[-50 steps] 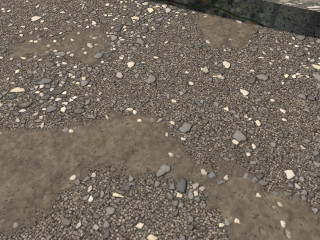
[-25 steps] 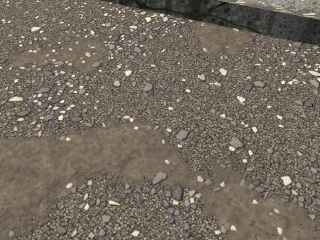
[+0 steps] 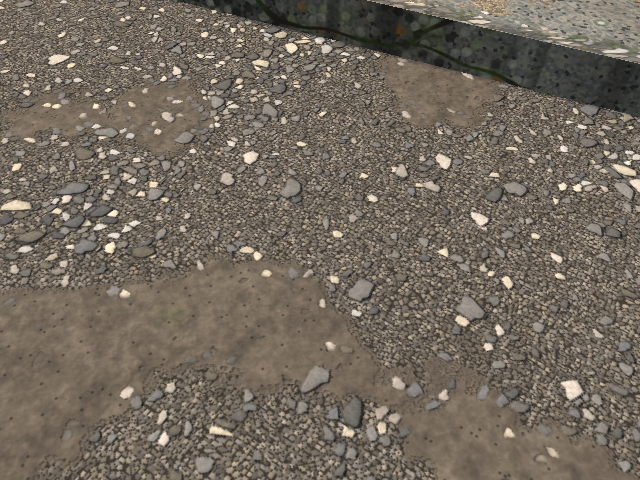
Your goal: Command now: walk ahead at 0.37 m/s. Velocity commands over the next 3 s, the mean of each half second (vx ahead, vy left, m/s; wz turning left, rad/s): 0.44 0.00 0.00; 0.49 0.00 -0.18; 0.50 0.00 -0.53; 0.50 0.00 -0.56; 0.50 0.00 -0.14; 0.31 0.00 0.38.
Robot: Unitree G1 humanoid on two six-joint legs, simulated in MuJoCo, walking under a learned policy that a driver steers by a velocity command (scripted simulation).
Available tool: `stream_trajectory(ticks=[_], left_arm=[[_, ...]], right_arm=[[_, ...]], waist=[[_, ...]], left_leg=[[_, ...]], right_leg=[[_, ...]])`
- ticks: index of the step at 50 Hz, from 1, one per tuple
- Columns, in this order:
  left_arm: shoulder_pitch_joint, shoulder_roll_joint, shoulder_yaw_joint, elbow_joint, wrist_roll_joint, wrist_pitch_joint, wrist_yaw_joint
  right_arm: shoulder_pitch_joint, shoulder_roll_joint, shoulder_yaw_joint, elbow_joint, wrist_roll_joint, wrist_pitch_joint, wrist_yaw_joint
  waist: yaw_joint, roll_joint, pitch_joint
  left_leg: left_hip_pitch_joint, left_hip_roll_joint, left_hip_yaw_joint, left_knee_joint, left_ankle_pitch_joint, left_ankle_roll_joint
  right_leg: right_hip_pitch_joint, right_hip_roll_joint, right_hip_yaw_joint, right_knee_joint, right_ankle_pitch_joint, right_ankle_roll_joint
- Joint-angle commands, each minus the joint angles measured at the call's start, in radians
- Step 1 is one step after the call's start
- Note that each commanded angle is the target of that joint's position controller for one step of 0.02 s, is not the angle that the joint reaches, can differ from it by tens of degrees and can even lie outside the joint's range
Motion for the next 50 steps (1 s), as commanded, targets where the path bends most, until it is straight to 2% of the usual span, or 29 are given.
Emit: stream_trajectory(ticks=[1,2,4,5,7,9,12,14,17,19,20,21,22,23,24,25,26,27,29,31,32,36,39,42,46,47,48,49,50], left_arm=[[-0.162,0.072,0.006,-0.148,-0.025,-0.056,-0.004],[-0.155,0.089,0.01,-0.142,-0.033,-0.066,-0.013],[-0.159,0.095,0.018,-0.128,-0.007,-0.074,-0.019],[-0.167,0.089,0.019,-0.127,0.001,-0.072,-0.026],[-0.185,0.056,0.014,-0.128,0.009,-0.063,-0.036],[-0.258,0.033,0.006,-0.159,0.012,-0.055,-0.037],[-0.381,0.005,-0.011,-0.203,0.006,-0.056,-0.042],[-0.435,0.009,-0.014,-0.222,0.001,-0.057,-0.049],[-0.472,0.03,-0.012,-0.248,-0.003,-0.062,-0.064],[-0.429,0.062,0.0,-0.243,-0.001,-0.067,-0.07],[-0.364,0.087,0.013,-0.228,0.0,-0.066,-0.068],[-0.221,0.122,0.034,-0.187,-0.002,-0.063,-0.062],[-0.041,0.162,0.054,-0.136,-0.002,-0.057,-0.051],[0.103,0.247,0.075,-0.105,0.028,-0.052,-0.044],[0.115,0.201,0.059,-0.091,0.019,-0.048,-0.049],[0.024,0.143,0.039,-0.096,0.01,-0.053,-0.051],[-0.063,0.108,0.028,-0.115,0.013,-0.057,-0.049],[-0.134,0.089,0.022,-0.121,0.023,-0.066,-0.053],[-0.183,0.048,0.01,-0.118,0.038,-0.079,-0.06],[-0.161,0.056,0.011,-0.097,0.03,-0.085,-0.061],[-0.144,0.071,0.013,-0.087,0.029,-0.087,-0.055],[-0.058,0.11,0.02,-0.059,0.023,-0.076,-0.027],[0.007,0.131,0.025,-0.043,0.011,-0.065,-0.015],[0.07,0.134,0.027,-0.023,0.001,-0.052,-0.01],[0.072,0.153,0.041,-0.026,0.0,-0.03,0.0],[0.057,0.15,0.041,-0.033,0.001,-0.026,0.0],[0.05,0.119,0.029,-0.045,0.01,-0.026,-0.003],[0.046,0.051,0.007,-0.086,0.035,-0.026,-0.004],[0.175,-0.04,-0.016,-0.109,0.005,-0.044,-0.009]], right_arm=[[0.247,-0.17,-0.024,0.033,-0.014,-0.026,0.01],[0.172,-0.125,-0.009,0.007,-0.014,-0.036,0.012],[0.102,-0.107,0.006,-0.017,-0.015,-0.037,0.019],[0.111,-0.081,0.016,-0.014,-0.019,-0.031,0.018],[0.166,-0.08,0.021,0.004,-0.021,-0.022,0.009],[0.189,-0.1,0.022,0.01,-0.022,-0.014,-0.004],[0.21,-0.123,0.022,0.011,-0.022,-0.01,-0.017],[0.244,-0.129,0.021,0.025,-0.015,-0.01,-0.02],[0.251,-0.134,0.014,0.037,-0.003,-0.004,-0.021],[0.228,-0.152,0.004,0.031,-0.007,0.005,-0.022],[0.216,-0.167,-0.002,0.025,-0.012,0.012,-0.022],[0.201,-0.167,-0.002,0.02,-0.019,0.024,-0.022],[0.195,-0.151,0.006,0.007,-0.026,0.029,-0.021],[0.306,-0.038,0.036,-0.014,-0.029,0.017,-0.009],[0.325,-0.002,0.052,0.009,-0.015,-0.011,-0.001],[0.227,-0.101,0.025,-0.025,0.015,-0.034,0.004],[0.134,-0.133,0.018,-0.054,0.031,-0.047,0.003],[0.091,-0.124,0.016,-0.065,0.023,-0.05,-0.006],[0.122,-0.095,0.008,-0.057,0.001,-0.025,-0.015],[0.131,-0.062,0.012,-0.061,-0.005,-0.003,-0.018],[0.099,-0.068,0.01,-0.076,-0.008,0.003,-0.02],[-0.084,-0.08,0.008,-0.147,-0.026,-0.004,-0.019],[-0.207,-0.062,0.018,-0.182,-0.019,-0.018,-0.007],[-0.296,-0.068,0.024,-0.213,-0.009,-0.027,0.009],[-0.272,-0.128,0.009,-0.227,-0.003,-0.046,0.022],[-0.193,-0.152,-0.004,-0.209,-0.003,-0.05,0.019],[-0.042,-0.202,-0.027,-0.172,-0.01,-0.054,0.011],[0.138,-0.278,-0.046,-0.153,-0.024,-0.051,0.002],[0.161,-0.32,-0.054,-0.133,-0.029,-0.037,0.008]], waist=[[-0.095,0.214,0.051],[-0.065,0.166,0.097],[-0.036,0.123,0.106],[-0.032,0.129,0.096],[-0.041,0.138,0.081],[-0.053,0.117,0.097],[-0.081,0.122,0.12],[-0.091,0.127,0.139],[-0.069,0.128,0.15],[-0.024,0.138,0.1],[0.013,0.161,0.042],[0.088,0.169,-0.05],[0.165,0.155,-0.161],[0.13,-0.058,-0.333],[0.12,-0.202,-0.438],[0.114,-0.143,-0.267],[0.088,-0.07,-0.137],[0.048,0.011,-0.057],[-0.017,-0.013,-0.027],[-0.035,-0.017,-0.003],[-0.035,-0.014,0.018],[0.009,0.016,0.062],[0.049,0.016,0.07],[0.077,0.007,0.076],[0.028,-0.035,0.043],[-0.019,-0.041,0.002],[-0.086,-0.024,-0.106],[-0.145,0.104,-0.288],[-0.065,0.424,-0.393]], left_leg=[[0.381,0.409,-0.732,-0.377,-0.364,0.262],[0.354,0.367,-0.629,-0.382,-0.346,0.227],[0.315,0.297,-0.447,-0.398,-0.113,0.165],[0.295,0.26,-0.365,-0.403,0.005,0.143],[0.288,0.222,-0.26,-0.405,0.206,0.144],[0.259,0.207,-0.201,-0.415,0.31,0.153],[0.185,0.181,-0.134,-0.449,0.308,0.144],[0.188,0.198,-0.122,-0.463,0.294,0.148],[0.284,0.245,-0.112,-0.429,0.363,0.136],[0.354,0.266,-0.1,-0.343,0.573,0.117],[0.377,0.265,-0.093,-0.257,0.763,0.106],[0.36,0.237,-0.067,-0.087,0.917,0.088],[0.211,0.197,-0.048,0.144,0.848,0.059],[-0.188,0.057,-0.019,0.541,0.422,0.001],[-0.349,-0.063,-0.135,0.782,-0.263,-0.014],[-0.456,0.003,-0.186,0.871,-0.24,0.01],[-0.467,0.056,-0.152,0.855,-0.157,0.028],[-0.428,0.105,-0.132,0.782,-0.071,0.03],[-0.308,0.155,-0.138,0.691,-0.001,0.028],[-0.294,0.17,-0.124,0.629,0.011,0.013],[-0.324,0.176,-0.119,0.586,0.041,0.002],[-0.427,0.17,-0.103,0.312,0.267,-0.037],[-0.368,0.115,-0.073,0.108,0.389,-0.051],[-0.345,0.085,-0.079,0.009,0.387,-0.057],[-0.235,0.062,-0.098,-0.072,0.26,-0.028],[-0.119,0.048,-0.08,-0.096,0.225,-0.008],[0.106,0.075,-0.096,-0.081,0.218,0.031],[0.402,0.273,-0.291,-0.044,0.192,0.091],[0.66,0.46,-0.725,-0.172,-0.018,0.223]], right_leg=[[-0.646,0.01,0.064,0.502,-0.124,-0.033],[-0.686,-0.033,0.075,0.529,-0.007,-0.056],[-0.661,-0.086,0.05,0.47,0.149,-0.057],[-0.619,-0.1,0.035,0.433,0.2,-0.047],[-0.599,-0.094,-0.009,0.378,0.27,-0.014],[-0.596,-0.084,-0.033,0.266,0.325,0.017],[-0.495,-0.046,-0.071,0.045,0.45,0.03],[-0.451,-0.027,-0.08,-0.036,0.493,0.023],[-0.447,-0.024,-0.053,-0.112,0.477,-0.017],[-0.373,-0.001,-0.06,-0.128,0.418,-0.049],[-0.279,0.029,-0.08,-0.115,0.38,-0.068],[-0.102,0.065,-0.106,-0.113,0.362,-0.095],[0.176,0.018,-0.055,-0.091,0.366,-0.133],[0.589,-0.243,0.361,-0.112,0.186,-0.274],[0.657,-0.366,0.749,-0.327,0.021,-0.347],[0.522,-0.326,0.664,-0.372,-0.04,-0.291],[0.351,-0.294,0.504,-0.393,0.025,-0.255],[0.184,-0.258,0.387,-0.427,0.141,-0.234],[0.02,-0.195,0.252,-0.479,0.258,-0.213],[-0.046,-0.183,0.194,-0.522,0.297,-0.231],[-0.06,-0.18,0.17,-0.541,0.308,-0.237],[-0.019,-0.156,0.121,-0.559,0.366,-0.222],[-0.002,-0.129,0.091,-0.541,0.379,-0.193],[0.067,-0.151,0.122,-0.487,0.37,-0.189],[0.155,-0.199,0.198,-0.365,0.421,-0.157],[0.145,-0.177,0.19,-0.284,0.51,-0.14],[0.08,-0.113,0.153,-0.1,0.549,-0.111],[-0.101,-0.019,0.082,0.222,0.308,-0.071],[-0.453,0.099,0.034,0.512,-0.18,-0.025]])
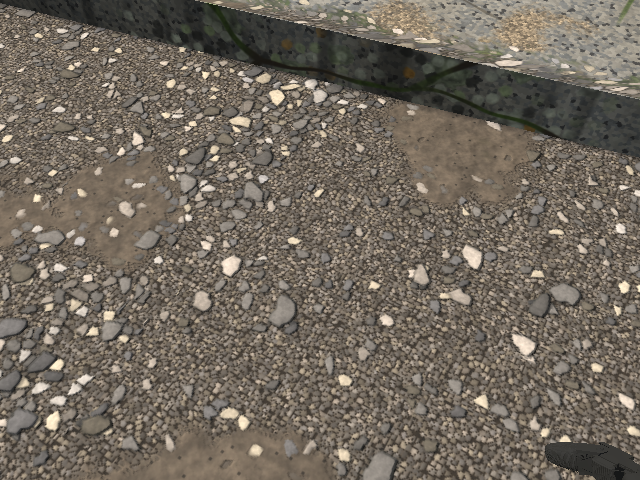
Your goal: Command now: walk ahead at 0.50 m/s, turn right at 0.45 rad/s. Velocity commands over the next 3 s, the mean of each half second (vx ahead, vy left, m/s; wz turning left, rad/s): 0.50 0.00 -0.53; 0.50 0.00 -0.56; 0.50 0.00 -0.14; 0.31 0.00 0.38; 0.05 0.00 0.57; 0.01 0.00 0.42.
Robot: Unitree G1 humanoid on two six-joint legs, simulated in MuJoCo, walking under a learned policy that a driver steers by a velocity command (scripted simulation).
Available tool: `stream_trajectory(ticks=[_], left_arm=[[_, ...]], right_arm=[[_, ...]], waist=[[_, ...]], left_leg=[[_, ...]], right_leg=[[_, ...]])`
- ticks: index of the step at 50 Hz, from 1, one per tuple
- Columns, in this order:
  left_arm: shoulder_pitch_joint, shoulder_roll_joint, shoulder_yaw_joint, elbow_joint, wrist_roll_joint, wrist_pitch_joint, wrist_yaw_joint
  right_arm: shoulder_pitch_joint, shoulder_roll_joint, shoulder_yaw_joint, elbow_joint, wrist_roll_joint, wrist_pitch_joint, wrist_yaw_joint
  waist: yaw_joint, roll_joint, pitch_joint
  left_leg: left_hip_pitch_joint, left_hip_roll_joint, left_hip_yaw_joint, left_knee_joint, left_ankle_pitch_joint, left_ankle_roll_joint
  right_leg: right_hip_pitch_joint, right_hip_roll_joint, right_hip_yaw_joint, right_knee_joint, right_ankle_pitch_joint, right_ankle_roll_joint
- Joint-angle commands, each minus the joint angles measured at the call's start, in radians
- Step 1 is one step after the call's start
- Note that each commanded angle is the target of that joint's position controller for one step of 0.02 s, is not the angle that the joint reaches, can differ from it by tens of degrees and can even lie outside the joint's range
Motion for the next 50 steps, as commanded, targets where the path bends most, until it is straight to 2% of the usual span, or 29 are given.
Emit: stream_trajectory(ticks=[1,2,3,4,5,7,10,13,15,18,20,22,23,24,25,26,27,28,29,30,31,34,36,40,44,47,48,49,50], left_arm=[[0.044,0.095,0.007,-0.103,-0.03,-0.036,0.001],[-0.038,0.141,0.024,-0.122,-0.039,-0.035,0.003],[-0.068,0.125,0.025,-0.125,-0.032,-0.031,0.007],[-0.087,0.111,0.031,-0.131,-0.02,-0.025,0.007],[-0.077,0.089,0.033,-0.136,-0.02,-0.014,0.002],[-0.089,0.051,0.029,-0.155,-0.023,0.006,-0.006],[-0.15,0.042,0.028,-0.201,-0.013,0.022,-0.01],[-0.222,0.035,0.022,-0.232,-0.01,0.016,-0.027],[-0.298,0.028,0.015,-0.26,-0.007,0.012,-0.042],[-0.38,0.034,0.012,-0.304,-0.007,0.015,-0.058],[-0.403,0.05,0.017,-0.329,-0.007,0.017,-0.067],[-0.353,0.084,0.035,-0.335,-0.006,0.023,-0.07],[-0.252,0.115,0.055,-0.314,-0.01,0.025,-0.068],[-0.082,0.172,0.09,-0.265,-0.013,0.028,-0.057],[0.052,0.275,0.124,-0.235,-0.018,0.039,-0.033],[-0.024,0.349,0.124,-0.273,-0.016,0.025,-0.035],[-0.008,0.258,0.094,-0.288,-0.008,0.008,-0.047],[-0.034,0.205,0.079,-0.28,0.0,-0.007,-0.048],[-0.097,0.172,0.069,-0.287,-0.003,-0.016,-0.049],[-0.164,0.136,0.058,-0.3,0.0,-0.019,-0.045],[-0.199,0.122,0.05,-0.318,0.01,-0.019,-0.04],[-0.177,0.149,0.057,-0.314,0.005,-0.026,-0.023],[-0.139,0.167,0.062,-0.303,0.0,-0.025,-0.008],[-0.083,0.166,0.063,-0.284,-0.006,-0.013,0.006],[-0.024,0.162,0.063,-0.258,-0.013,-0.004,0.009],[-0.014,0.152,0.06,-0.245,-0.005,0.006,0.017],[-0.019,0.15,0.059,-0.242,-0.003,0.01,0.016],[-0.033,0.133,0.052,-0.246,-0.002,0.011,0.014],[-0.048,0.098,0.035,-0.262,0.008,0.008,0.008]], right_arm=[[0.367,-0.196,-0.061,0.025,-0.01,0.008,-0.006],[0.304,-0.142,-0.045,0.014,-0.005,0.007,-0.008],[0.244,-0.128,-0.039,0.01,-0.007,0.007,-0.007],[0.206,-0.107,-0.035,0.013,-0.01,0.008,-0.006],[0.188,-0.103,-0.033,0.018,-0.018,0.006,-0.007],[0.178,-0.105,-0.038,0.029,-0.017,0.001,-0.01],[0.193,-0.136,-0.052,0.046,-0.016,-0.001,-0.02],[0.201,-0.164,-0.061,0.053,-0.016,0.008,-0.028],[0.222,-0.18,-0.066,0.057,-0.009,0.015,-0.033],[0.267,-0.203,-0.076,0.071,0.006,0.032,-0.035],[0.279,-0.22,-0.083,0.077,0.017,0.047,-0.035],[0.263,-0.249,-0.092,0.069,0.025,0.061,-0.037],[0.251,-0.258,-0.094,0.064,0.028,0.071,-0.039],[0.247,-0.242,-0.087,0.058,0.027,0.076,-0.04],[0.276,-0.175,-0.061,0.033,-0.011,0.069,-0.04],[0.324,-0.068,-0.027,-0.03,-0.018,0.035,-0.031],[0.211,-0.164,-0.042,-0.043,0.023,-0.005,-0.017],[0.157,-0.178,-0.046,-0.064,0.049,-0.022,-0.01],[0.162,-0.169,-0.044,-0.052,0.032,-0.028,-0.017],[0.172,-0.18,-0.053,-0.038,0.004,-0.022,-0.026],[0.193,-0.184,-0.058,-0.033,-0.003,-0.009,-0.024],[0.178,-0.15,-0.054,-0.049,-0.019,0.021,-0.024],[0.102,-0.131,-0.047,-0.078,-0.022,0.026,-0.027],[-0.03,-0.099,-0.032,-0.12,-0.011,0.016,-0.012],[-0.101,-0.121,-0.034,-0.159,0.002,0.001,0.007],[-0.061,-0.143,-0.041,-0.152,0.001,-0.013,0.019],[-0.016,-0.151,-0.046,-0.142,-0.001,-0.017,0.018],[0.074,-0.173,-0.06,-0.118,-0.008,-0.022,0.013],[0.211,-0.212,-0.072,-0.101,-0.024,-0.026,0.007]], waist=[[-0.168,0.245,-0.335],[-0.167,0.167,-0.205],[-0.139,0.092,-0.139],[-0.118,0.088,-0.084],[-0.093,0.117,-0.064],[-0.078,0.112,-0.037],[-0.077,0.072,-0.003],[-0.094,0.062,0.014],[-0.121,0.051,0.033],[-0.144,0.048,0.058],[-0.136,0.056,0.06],[-0.089,0.088,0.007],[-0.027,0.089,-0.052],[0.06,0.063,-0.139],[0.086,-0.107,-0.222],[-0.034,-0.293,-0.333],[0.042,-0.142,-0.351],[0.03,-0.107,-0.224],[-0.019,-0.014,-0.141],[-0.059,-0.009,-0.109],[-0.087,-0.03,-0.092],[-0.099,-0.02,-0.071],[-0.076,-0.02,-0.042],[-0.023,-0.065,-0.015],[0.002,-0.078,-0.005],[-0.016,-0.11,-0.015],[-0.039,-0.128,-0.026],[-0.087,-0.125,-0.074],[-0.153,-0.091,-0.2]], left_leg=[[0.818,0.397,-0.669,-0.204,-0.319,0.204],[0.692,0.364,-0.495,-0.214,-0.273,0.16],[0.565,0.324,-0.383,-0.239,-0.16,0.144],[0.475,0.291,-0.298,-0.272,-0.095,0.14],[0.41,0.27,-0.23,-0.304,-0.058,0.135],[0.356,0.259,-0.139,-0.351,0.008,0.152],[0.352,0.266,-0.043,-0.384,0.09,0.172],[0.369,0.246,0.062,-0.395,0.121,0.159],[0.387,0.247,0.114,-0.397,0.126,0.15],[0.471,0.272,0.156,-0.371,0.145,0.134],[0.533,0.291,0.179,-0.318,0.234,0.116],[0.561,0.29,0.211,-0.181,0.542,0.094],[0.545,0.272,0.234,-0.028,0.673,0.078],[0.447,0.229,0.26,0.197,0.657,0.044],[0.168,0.172,0.265,0.536,0.205,-0.01],[-0.22,-0.05,0.089,0.85,-0.514,-0.06],[-0.325,-0.014,-0.088,0.91,-0.49,-0.034],[-0.383,0.028,-0.076,0.876,-0.405,-0.005],[-0.33,0.075,-0.078,0.781,-0.322,0.003],[-0.249,0.108,-0.083,0.688,-0.27,-0.001],[-0.186,0.123,-0.088,0.65,-0.236,-0.007],[-0.148,0.106,-0.065,0.524,-0.159,-0.05],[-0.183,0.086,-0.058,0.39,-0.046,-0.075],[-0.111,0.025,-0.049,0.11,0.173,-0.08],[-0.082,-0.003,-0.069,-0.003,0.171,-0.058],[-0.043,-0.003,-0.062,-0.038,0.08,-0.021],[0.014,-0.012,-0.042,-0.053,0.046,-0.001],[0.148,-0.026,-0.018,-0.092,0.054,0.031],[0.391,0.075,-0.104,-0.044,0.076,0.094]], right_leg=[[-0.646,-0.021,0.069,0.644,-0.097,-0.02],[-0.681,-0.06,0.052,0.655,0.001,-0.026],[-0.64,-0.103,0.034,0.633,0.086,-0.016],[-0.616,-0.13,0.033,0.586,0.142,-0.009],[-0.566,-0.155,0.033,0.562,0.179,-0.005],[-0.555,-0.169,0.012,0.535,0.208,0.005],[-0.614,-0.179,0.014,0.432,0.295,0.022],[-0.6,-0.171,-0.017,0.256,0.441,0.022],[-0.582,-0.159,-0.059,0.158,0.496,0.015],[-0.589,-0.145,-0.095,0.069,0.472,-0.008],[-0.578,-0.125,-0.122,0.036,0.401,-0.035],[-0.461,-0.062,-0.179,0.027,0.3,-0.075],[-0.325,-0.014,-0.209,0.005,0.282,-0.102],[-0.076,0.036,-0.211,-0.051,0.334,-0.14],[0.215,-0.126,0.061,-0.075,0.348,-0.206],[0.454,-0.34,0.675,-0.267,0.103,-0.402],[0.451,-0.365,0.727,-0.37,0.066,-0.376],[0.36,-0.339,0.582,-0.362,0.131,-0.335],[0.204,-0.29,0.455,-0.353,0.245,-0.296],[0.082,-0.25,0.36,-0.357,0.342,-0.268],[0.002,-0.225,0.318,-0.379,0.404,-0.261],[-0.091,-0.193,0.24,-0.414,0.544,-0.272],[-0.101,-0.169,0.203,-0.42,0.561,-0.257],[-0.135,-0.116,0.165,-0.403,0.453,-0.197],[-0.064,-0.149,0.246,-0.332,0.417,-0.183],[0.028,-0.193,0.295,-0.257,0.484,-0.169],[0.039,-0.193,0.298,-0.222,0.561,-0.16],[0.037,-0.149,0.272,-0.13,0.688,-0.138],[-0.052,-0.101,0.226,0.075,0.67,-0.106]])
Over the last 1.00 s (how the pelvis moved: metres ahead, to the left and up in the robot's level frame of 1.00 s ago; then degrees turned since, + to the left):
0.54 0.00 -0.01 -6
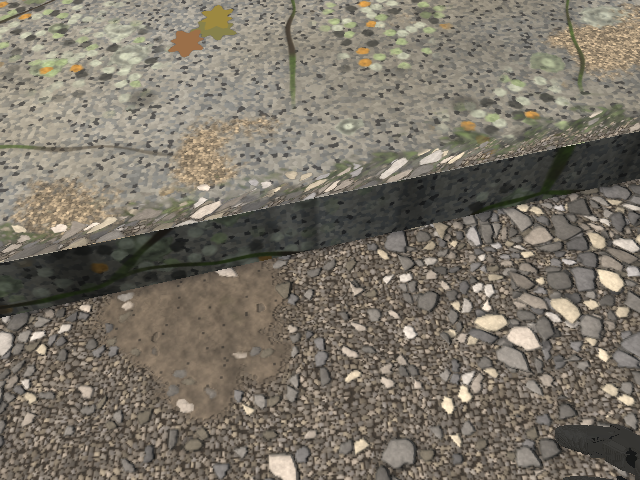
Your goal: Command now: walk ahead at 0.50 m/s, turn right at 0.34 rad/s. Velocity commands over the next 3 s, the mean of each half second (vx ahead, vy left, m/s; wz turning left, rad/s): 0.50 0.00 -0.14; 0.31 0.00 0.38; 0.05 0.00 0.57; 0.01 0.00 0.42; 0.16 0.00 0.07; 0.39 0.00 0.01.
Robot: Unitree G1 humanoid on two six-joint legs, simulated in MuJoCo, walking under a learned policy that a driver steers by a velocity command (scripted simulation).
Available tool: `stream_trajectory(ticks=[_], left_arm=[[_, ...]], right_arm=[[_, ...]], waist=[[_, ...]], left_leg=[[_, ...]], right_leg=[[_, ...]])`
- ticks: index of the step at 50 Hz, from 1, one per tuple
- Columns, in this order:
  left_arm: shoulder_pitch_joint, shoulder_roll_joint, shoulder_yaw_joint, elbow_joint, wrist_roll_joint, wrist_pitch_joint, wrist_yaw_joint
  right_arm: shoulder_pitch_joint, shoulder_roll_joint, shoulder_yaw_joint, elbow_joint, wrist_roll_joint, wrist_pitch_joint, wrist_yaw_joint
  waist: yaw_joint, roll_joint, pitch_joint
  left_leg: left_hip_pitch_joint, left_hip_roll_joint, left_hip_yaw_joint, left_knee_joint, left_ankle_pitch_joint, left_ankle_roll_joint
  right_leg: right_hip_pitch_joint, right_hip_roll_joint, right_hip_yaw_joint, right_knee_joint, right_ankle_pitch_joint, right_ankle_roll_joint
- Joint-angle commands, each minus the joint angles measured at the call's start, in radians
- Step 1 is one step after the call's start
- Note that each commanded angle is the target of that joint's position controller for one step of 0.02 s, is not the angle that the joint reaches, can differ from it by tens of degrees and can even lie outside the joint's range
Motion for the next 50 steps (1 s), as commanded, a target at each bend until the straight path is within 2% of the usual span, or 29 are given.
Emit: stream_trajectory(ticks=[1,2,3,5,6,9,14,17,20,22,23,24,25,26,27,28,30,32,33,34,36,39,42,45,46,47,48,49,50], left_arm=[[0.077,0.026,-0.01,-0.072,0.004,-0.019,-0.002],[0.13,0.043,-0.015,-0.061,-0.016,-0.028,-0.003],[0.029,0.132,0.003,-0.066,-0.026,-0.032,-0.005],[-0.138,0.126,0.003,-0.107,-0.004,-0.036,-0.009],[-0.146,0.115,0.006,-0.11,0.007,-0.037,-0.012],[-0.118,0.056,-0.008,-0.102,0.006,-0.033,-0.018],[-0.273,0.018,-0.032,-0.147,0.013,-0.046,-0.027],[-0.365,0.021,-0.034,-0.169,0.003,-0.052,-0.039],[-0.427,0.038,-0.03,-0.197,-0.002,-0.057,-0.053],[-0.407,0.062,-0.022,-0.198,-0.002,-0.061,-0.059],[-0.343,0.084,-0.009,-0.183,0.002,-0.064,-0.057],[-0.209,0.128,0.015,-0.144,0.008,-0.064,-0.049],[-0.023,0.205,0.039,-0.114,0.026,-0.063,-0.037],[0.034,0.281,0.054,-0.096,0.029,-0.053,-0.035],[0.047,0.183,0.031,-0.098,0.023,-0.05,-0.034],[-0.013,0.147,0.015,-0.096,0.018,-0.053,-0.032],[-0.134,0.09,-0.003,-0.098,0.023,-0.062,-0.037],[-0.196,0.065,-0.007,-0.09,0.035,-0.08,-0.042],[-0.135,0.055,-0.02,-0.051,0.064,-0.076,-0.032],[-0.141,0.078,-0.013,-0.041,0.059,-0.078,-0.031],[-0.163,0.084,-0.011,-0.035,0.049,-0.074,-0.028],[-0.175,0.08,-0.013,-0.027,0.043,-0.061,-0.023],[-0.131,0.11,-0.001,-0.002,0.036,-0.048,-0.015],[-0.128,0.136,0.012,0.009,0.027,-0.029,-0.004],[-0.132,0.139,0.013,0.012,0.023,-0.019,0.0],[-0.098,0.136,0.011,0.015,0.027,-0.012,-0.001],[-0.025,0.08,-0.005,-0.017,0.043,-0.004,-0.003],[-0.015,0.064,-0.01,-0.04,0.038,0.022,-0.005],[-0.049,0.092,-0.01,-0.021,0.059,0.039,-0.006]], right_arm=[[0.34,-0.268,-0.087,0.004,-0.027,-0.015,-0.013],[0.398,-0.231,-0.084,0.05,0.005,-0.003,-0.001],[0.347,-0.154,-0.062,0.036,0.026,0.002,-0.001],[0.237,-0.102,-0.039,0.021,0.006,0.019,-0.006],[0.212,-0.084,-0.031,0.021,-0.003,0.019,-0.008],[0.219,-0.095,-0.031,0.038,0.003,0.013,-0.01],[0.265,-0.156,-0.045,0.065,0.02,0.023,-0.021],[0.33,-0.172,-0.045,0.092,0.03,0.035,-0.023],[0.368,-0.181,-0.046,0.116,0.034,0.05,-0.026],[0.368,-0.196,-0.05,0.124,0.034,0.063,-0.03],[0.359,-0.2,-0.049,0.125,0.037,0.068,-0.032],[0.36,-0.181,-0.04,0.123,0.034,0.07,-0.033],[0.346,-0.13,-0.016,0.092,0.01,0.066,-0.033],[0.467,-0.014,0.019,0.072,0.012,0.047,-0.03],[0.419,-0.116,-0.005,0.089,0.035,0.035,-0.027],[0.336,-0.166,-0.023,0.061,0.053,0.03,-0.025],[0.275,-0.147,-0.026,0.053,0.033,0.041,-0.031],[0.312,-0.112,-0.029,0.065,0.034,0.072,-0.033],[0.352,-0.069,-0.013,0.086,-0.062,0.105,-0.008],[0.357,-0.05,-0.017,0.078,-0.06,0.121,0.002],[0.317,-0.047,-0.015,0.058,-0.033,0.132,0.013],[0.216,-0.029,-0.002,0.028,-0.021,0.127,0.029],[0.159,-0.044,-0.002,0.001,-0.029,0.128,0.035],[0.182,-0.084,-0.018,-0.009,-0.041,0.122,0.031],[0.239,-0.093,-0.025,0.004,-0.049,0.114,0.025],[0.322,-0.127,-0.039,0.028,-0.059,0.101,0.011],[0.367,-0.246,-0.067,0.017,-0.054,0.093,-0.005],[0.373,-0.305,-0.09,0.011,0.001,0.114,-0.007],[0.354,-0.259,-0.085,-0.002,0.029,0.128,-0.007]], waist=[[-0.147,0.089,-0.34],[-0.144,0.278,-0.363],[-0.165,0.14,-0.2],[-0.139,0.015,-0.007],[-0.109,0.027,0.013],[-0.08,0.068,0.004],[-0.122,0.04,0.019],[-0.159,0.04,0.031],[-0.163,0.048,0.05],[-0.133,0.06,0.037],[-0.087,0.059,0.002],[-0.02,0.04,-0.083],[0.059,-0.048,-0.232],[0.006,-0.318,-0.365],[0.049,-0.233,-0.344],[0.04,-0.186,-0.198],[-0.021,-0.128,-0.069],[-0.076,-0.142,-0.025],[-0.103,-0.056,0.0],[-0.127,-0.08,0.015],[-0.134,-0.131,0.018],[-0.103,-0.153,0.008],[-0.079,-0.142,-0.005],[-0.086,-0.139,-0.015],[-0.112,-0.108,-0.045],[-0.145,-0.016,-0.106],[-0.114,0.176,-0.179],[-0.112,0.262,-0.292],[-0.129,0.081,-0.265]], left_leg=[[0.76,0.319,-0.428,0.025,-0.047,0.238],[0.853,0.426,-0.755,-0.12,-0.293,0.31],[0.738,0.393,-0.685,-0.156,-0.453,0.262],[0.462,0.306,-0.438,-0.205,-0.324,0.212],[0.387,0.273,-0.372,-0.227,-0.242,0.2],[0.308,0.232,-0.252,-0.28,-0.075,0.209],[0.299,0.202,-0.104,-0.315,0.055,0.193],[0.324,0.204,-0.074,-0.301,0.048,0.175],[0.407,0.25,-0.092,-0.264,0.059,0.158],[0.455,0.27,-0.094,-0.21,0.146,0.138],[0.443,0.252,-0.08,-0.127,0.274,0.12],[0.393,0.203,-0.046,0.035,0.363,0.095],[0.202,0.145,-0.006,0.326,0.164,0.054],[-0.178,-0.014,0.03,0.672,-0.465,-0.006],[-0.281,0.016,-0.095,0.805,-0.549,-0.002],[-0.336,0.057,-0.092,0.828,-0.462,0.006],[-0.275,0.123,-0.067,0.744,-0.318,-0.005],[-0.168,0.144,-0.071,0.706,-0.259,-0.02],[-0.083,0.098,-0.008,0.702,-0.268,-0.027],[-0.087,0.09,0.004,0.687,-0.248,-0.034],[-0.105,0.089,0.018,0.592,-0.165,-0.035],[-0.02,0.075,0.071,0.355,-0.022,-0.019],[0.023,0.057,0.09,0.233,-0.024,0.007],[0.054,0.027,0.1,0.15,-0.144,0.053],[0.122,-0.001,0.108,0.079,-0.123,0.074],[0.244,0.002,0.066,-0.003,0.061,0.102],[0.443,0.259,-0.235,0.054,0.545,0.17],[0.576,0.399,-0.561,-0.031,0.612,0.353],[0.537,0.377,-0.485,-0.071,0.411,0.343]], right_leg=[[-0.414,-0.043,-0.01,0.566,0.355,0.014],[-0.643,0.0,-0.03,0.769,-0.11,0.044],[-0.739,-0.06,0.001,0.839,-0.062,0.04],[-0.726,-0.133,-0.07,0.769,0.072,0.036],[-0.684,-0.171,-0.08,0.701,0.117,0.035],[-0.613,-0.201,-0.127,0.583,0.16,0.05],[-0.585,-0.201,-0.176,0.259,0.405,0.074],[-0.534,-0.17,-0.2,0.129,0.504,0.078],[-0.537,-0.155,-0.198,0.059,0.461,0.051],[-0.482,-0.139,-0.208,0.021,0.399,0.024],[-0.365,-0.118,-0.224,-0.015,0.392,0.004],[-0.159,-0.109,-0.23,-0.03,0.398,-0.024],[0.141,-0.278,-0.059,0.013,0.427,-0.088],[0.448,-0.52,0.371,-0.071,0.255,-0.231],[0.4,-0.511,0.457,-0.147,0.121,-0.221],[0.282,-0.48,0.305,-0.168,0.151,-0.179],[0.055,-0.402,0.108,-0.235,0.288,-0.143],[-0.079,-0.368,-0.015,-0.297,0.447,-0.131],[-0.173,-0.378,-0.092,-0.291,0.708,-0.113],[-0.185,-0.366,-0.166,-0.273,0.871,-0.111],[-0.182,-0.34,-0.265,-0.255,0.968,-0.097],[-0.174,-0.3,-0.365,-0.243,0.877,-0.072],[-0.09,-0.34,-0.364,-0.184,0.877,-0.062],[-0.009,-0.367,-0.356,-0.033,0.934,-0.04],[-0.005,-0.346,-0.374,0.098,0.916,-0.023],[-0.045,-0.291,-0.401,0.299,0.788,0.017],[-0.265,-0.206,-0.422,0.581,0.248,0.062],[-0.487,-0.025,-0.301,0.783,-0.226,0.092],[-0.522,-0.102,-0.187,0.815,-0.187,0.093]])
Over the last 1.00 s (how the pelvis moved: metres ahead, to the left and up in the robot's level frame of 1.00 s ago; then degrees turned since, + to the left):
0.53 -0.15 0.00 -34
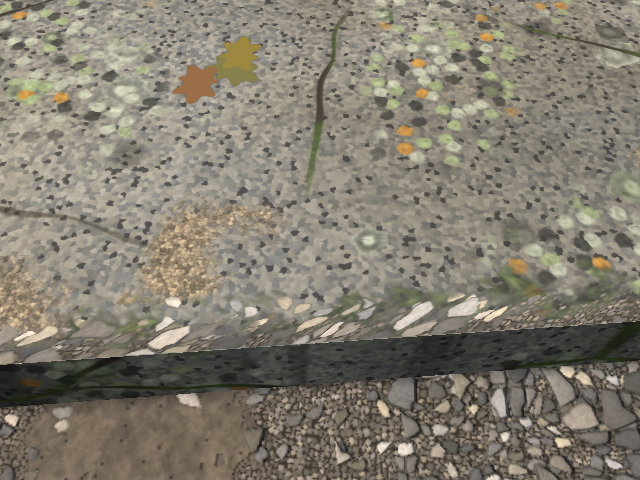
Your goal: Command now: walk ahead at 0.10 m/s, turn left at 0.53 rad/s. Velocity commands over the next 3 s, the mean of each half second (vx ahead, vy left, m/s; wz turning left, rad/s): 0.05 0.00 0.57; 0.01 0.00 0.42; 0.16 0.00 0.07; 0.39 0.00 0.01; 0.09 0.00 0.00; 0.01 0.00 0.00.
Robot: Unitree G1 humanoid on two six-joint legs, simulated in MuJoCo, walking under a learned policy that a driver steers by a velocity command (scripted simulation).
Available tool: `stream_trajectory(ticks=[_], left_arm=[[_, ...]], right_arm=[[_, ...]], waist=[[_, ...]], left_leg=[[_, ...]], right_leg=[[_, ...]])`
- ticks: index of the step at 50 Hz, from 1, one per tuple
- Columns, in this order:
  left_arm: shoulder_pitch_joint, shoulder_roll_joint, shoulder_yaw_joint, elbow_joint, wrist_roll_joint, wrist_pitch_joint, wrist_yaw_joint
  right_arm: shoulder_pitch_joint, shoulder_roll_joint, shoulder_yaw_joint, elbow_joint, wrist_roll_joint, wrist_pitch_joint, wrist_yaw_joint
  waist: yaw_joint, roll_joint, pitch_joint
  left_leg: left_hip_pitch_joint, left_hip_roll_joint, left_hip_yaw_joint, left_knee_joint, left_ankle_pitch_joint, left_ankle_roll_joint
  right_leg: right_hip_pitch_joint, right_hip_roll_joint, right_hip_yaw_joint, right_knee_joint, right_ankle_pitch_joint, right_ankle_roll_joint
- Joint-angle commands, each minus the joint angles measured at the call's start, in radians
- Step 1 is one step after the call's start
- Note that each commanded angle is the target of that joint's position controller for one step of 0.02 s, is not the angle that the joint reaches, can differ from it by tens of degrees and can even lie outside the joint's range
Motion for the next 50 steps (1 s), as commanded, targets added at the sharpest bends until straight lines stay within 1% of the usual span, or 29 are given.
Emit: stream_trajectory(ticks=[1,2,3,4,6,9,10,12,18,20,21,22,23,24,25,27,28,32,36,38,41,42,43,44,45,46,47,48,50], left_arm=[[0.044,0.109,0.02,-0.071,0.007,0.024,-0.002],[0.008,0.103,0.018,-0.07,0.004,0.024,0.001],[0.002,0.107,0.019,-0.074,0.011,0.03,0.005],[0.026,0.107,0.017,-0.059,0.019,0.04,0.006],[0.039,0.097,0.015,-0.053,0.014,0.051,0.006],[-0.005,0.089,0.012,-0.065,0.008,0.057,0.01],[-0.104,0.12,0.033,-0.105,-0.033,0.033,0.04],[-0.123,0.12,0.032,-0.104,-0.028,0.01,0.061],[-0.106,0.115,0.034,-0.087,-0.038,-0.022,0.031],[-0.06,0.121,0.038,-0.07,-0.042,-0.031,0.017],[-0.032,0.141,0.046,-0.06,-0.039,-0.033,0.015],[-0.013,0.2,0.058,-0.061,-0.024,-0.028,0.018],[-0.049,0.284,0.075,-0.067,0.014,-0.016,0.021],[-0.112,0.23,0.063,-0.101,0.035,-0.019,0.021],[-0.171,0.178,0.047,-0.124,0.024,-0.02,0.027],[-0.21,0.142,0.036,-0.134,-0.011,-0.019,0.034],[-0.2,0.139,0.03,-0.131,-0.016,-0.014,0.037],[-0.115,0.171,0.037,-0.111,-0.007,0.008,0.048],[-0.111,0.221,0.056,-0.105,-0.015,0.015,0.032],[-0.106,0.231,0.059,-0.096,-0.025,0.014,0.018],[-0.131,0.22,0.053,-0.08,-0.054,0.011,0.009],[-0.078,0.184,0.041,-0.053,-0.054,0.005,0.005],[-0.049,0.114,0.016,-0.058,-0.011,-0.005,-0.005],[-0.079,0.072,0.0,-0.098,0.007,-0.012,-0.006],[-0.145,0.153,0.022,-0.096,-0.006,-0.006,0.004],[-0.14,0.17,0.031,-0.087,-0.025,0.0,0.005],[-0.111,0.165,0.035,-0.062,-0.029,0.009,0.012],[-0.093,0.172,0.04,-0.048,-0.022,0.018,0.019],[-0.056,0.151,0.037,-0.028,-0.019,0.024,0.022]], right_arm=[[0.156,-0.217,-0.072,-0.033,0.041,0.022,-0.023],[0.104,-0.17,-0.057,-0.031,0.029,0.032,-0.028],[0.07,-0.147,-0.051,-0.032,0.031,0.035,-0.035],[0.052,-0.137,-0.048,-0.034,0.024,0.036,-0.036],[0.062,-0.156,-0.054,-0.027,0.019,0.031,-0.031],[0.069,-0.183,-0.065,-0.017,0.014,0.034,-0.029],[-0.016,-0.198,-0.07,-0.075,0.041,0.015,-0.055],[-0.026,-0.203,-0.071,-0.074,0.038,0.009,-0.08],[-0.018,-0.204,-0.077,-0.086,0.035,0.042,-0.081],[-0.04,-0.199,-0.075,-0.097,0.045,0.053,-0.08],[-0.032,-0.185,-0.07,-0.099,0.052,0.057,-0.081],[0.005,-0.14,-0.058,-0.099,0.05,0.059,-0.081],[-0.009,-0.125,-0.058,-0.138,0.056,0.05,-0.078],[0.009,-0.214,-0.083,-0.124,0.033,0.038,-0.073],[0.042,-0.249,-0.1,-0.099,0.039,0.04,-0.069],[0.079,-0.205,-0.095,-0.068,0.035,0.059,-0.072],[0.072,-0.175,-0.087,-0.074,0.038,0.065,-0.069],[-0.046,-0.139,-0.066,-0.145,0.05,0.054,-0.058],[-0.051,-0.112,-0.046,-0.173,0.039,0.046,-0.041],[-0.031,-0.125,-0.049,-0.171,0.038,0.05,-0.038],[0.049,-0.124,-0.053,-0.139,0.034,0.054,-0.033],[0.067,-0.151,-0.06,-0.132,0.032,0.055,-0.037],[0.102,-0.214,-0.071,-0.136,0.026,0.058,-0.051],[0.056,-0.26,-0.071,-0.153,0.003,0.054,-0.055],[0.062,-0.188,-0.057,-0.152,-0.009,0.036,-0.051],[0.031,-0.168,-0.046,-0.136,-0.009,0.022,-0.05],[-0.012,-0.174,-0.05,-0.133,0.0,0.013,-0.051],[-0.045,-0.164,-0.045,-0.13,0.014,0.008,-0.052],[-0.076,-0.137,-0.033,-0.117,0.011,0.005,-0.056]], waist=[[-0.061,0.084,-0.234],[-0.036,0.051,-0.137],[-0.016,0.079,-0.108],[-0.007,0.091,-0.126],[-0.005,0.076,-0.167],[-0.025,0.095,-0.159],[-0.032,0.105,-0.16],[-0.04,0.12,-0.173],[-0.044,0.145,-0.16],[-0.009,0.147,-0.16],[0.005,0.133,-0.161],[-0.01,0.018,-0.188],[-0.046,-0.261,-0.137],[-0.042,-0.228,-0.131],[-0.066,-0.158,-0.131],[-0.068,-0.116,-0.113],[-0.058,-0.112,-0.097],[0.02,-0.148,-0.108],[0.032,-0.161,-0.152],[0.026,-0.169,-0.162],[-0.031,-0.157,-0.164],[-0.036,-0.108,-0.174],[-0.02,0.086,-0.245],[-0.009,0.296,-0.24],[-0.072,0.178,-0.248],[-0.048,0.164,-0.217],[-0.029,0.151,-0.194],[-0.022,0.16,-0.167],[0.004,0.149,-0.158]], left_leg=[[0.424,0.355,-0.494,-0.272,0.396,0.239],[0.324,0.291,-0.43,-0.31,0.306,0.19],[0.266,0.243,-0.387,-0.327,0.263,0.156],[0.24,0.217,-0.359,-0.328,0.276,0.139],[0.237,0.2,-0.351,-0.32,0.293,0.133],[0.231,0.183,-0.381,-0.339,0.122,0.128],[0.227,0.203,-0.458,-0.359,-0.015,0.139],[0.253,0.201,-0.496,-0.36,-0.142,0.124],[0.192,0.157,-0.542,-0.328,-0.112,0.1],[0.181,0.133,-0.553,-0.286,-0.063,0.071],[0.144,0.098,-0.533,-0.248,-0.09,0.035],[0.048,0.033,-0.451,-0.098,-0.26,-0.019],[-0.144,-0.126,-0.217,0.119,-0.398,-0.074],[-0.153,-0.057,-0.228,0.353,-0.412,-0.117],[-0.134,-0.04,-0.226,0.452,-0.348,-0.132],[-0.166,-0.025,-0.197,0.565,-0.25,-0.171],[-0.179,-0.012,-0.179,0.585,-0.232,-0.184],[-0.218,0.048,-0.107,0.425,-0.186,-0.223],[-0.043,0.073,-0.052,0.224,-0.224,-0.204],[0.031,0.052,-0.024,0.132,-0.222,-0.183],[0.215,0.025,-0.003,-0.179,-0.023,-0.113],[0.346,0.038,-0.042,-0.283,0.103,-0.079],[0.544,0.22,-0.262,-0.273,0.406,-0.029],[0.52,0.416,-0.46,-0.248,0.562,0.156],[0.453,0.403,-0.437,-0.263,0.485,0.215],[0.41,0.351,-0.365,-0.273,0.421,0.182],[0.387,0.302,-0.316,-0.28,0.338,0.14],[0.356,0.287,-0.294,-0.286,0.331,0.119],[0.279,0.25,-0.238,-0.292,0.362,0.112]], right_leg=[[-0.317,0.017,0.16,0.341,-0.037,0.012],[-0.313,-0.011,0.167,0.259,0.038,0.014],[-0.277,-0.024,0.172,0.19,0.086,0.019],[-0.229,-0.01,0.161,0.179,0.114,0.022],[-0.196,0.008,0.162,0.141,0.125,0.029],[-0.209,0.015,0.169,0.04,0.139,0.038],[-0.251,0.025,0.235,-0.007,0.148,0.058],[-0.256,0.03,0.262,-0.094,0.181,0.076],[-0.101,0.08,0.232,-0.3,0.203,0.068],[-0.006,0.084,0.212,-0.468,0.283,0.043],[0.077,0.051,0.214,-0.57,0.347,0.021],[0.187,-0.114,0.338,-0.629,0.344,-0.039],[0.165,-0.301,0.589,-0.681,0.432,-0.189],[0.096,-0.367,0.631,-0.683,0.5,-0.26],[0.078,-0.319,0.528,-0.66,0.523,-0.233],[0.104,-0.226,0.383,-0.633,0.507,-0.173],[0.102,-0.209,0.337,-0.632,0.534,-0.174],[0.222,-0.217,0.27,-0.64,0.589,-0.216],[0.193,-0.237,0.209,-0.618,0.685,-0.227],[0.185,-0.248,0.206,-0.596,0.72,-0.228],[0.138,-0.233,0.183,-0.506,0.707,-0.179],[0.062,-0.201,0.147,-0.452,0.635,-0.116],[-0.095,-0.125,0.065,-0.271,0.352,-0.021],[-0.269,-0.026,0.049,-0.147,-0.065,0.046],[-0.262,-0.046,0.137,-0.003,-0.113,0.064],[-0.26,-0.05,0.156,0.049,-0.074,0.061],[-0.262,-0.051,0.159,0.053,-0.026,0.063],[-0.257,-0.054,0.166,0.053,0.028,0.073],[-0.177,-0.04,0.156,0.043,0.107,0.087]])
Over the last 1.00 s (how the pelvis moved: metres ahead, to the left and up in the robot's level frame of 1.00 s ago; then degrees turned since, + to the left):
0.48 -0.03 0.00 12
